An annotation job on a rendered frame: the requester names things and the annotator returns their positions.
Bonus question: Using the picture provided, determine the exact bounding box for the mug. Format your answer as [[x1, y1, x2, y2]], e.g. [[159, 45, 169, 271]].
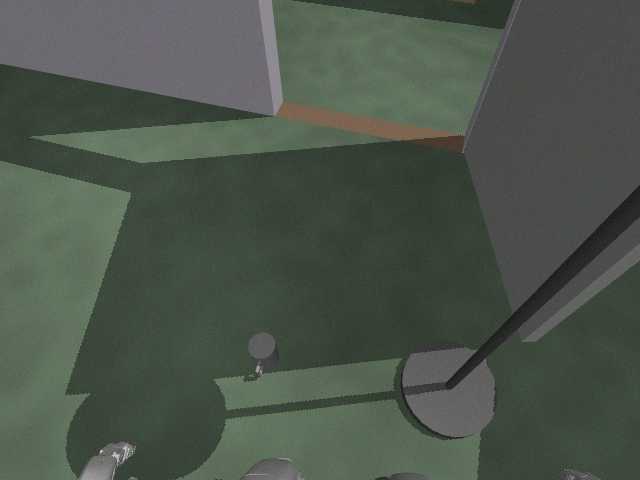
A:
[[248, 332, 279, 378]]

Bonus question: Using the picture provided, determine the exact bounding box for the floor lamp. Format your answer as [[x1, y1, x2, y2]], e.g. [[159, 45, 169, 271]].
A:
[[400, 185, 640, 439]]

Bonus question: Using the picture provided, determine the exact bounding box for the left robot hand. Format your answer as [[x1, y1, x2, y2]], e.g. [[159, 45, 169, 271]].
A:
[[78, 441, 138, 480]]

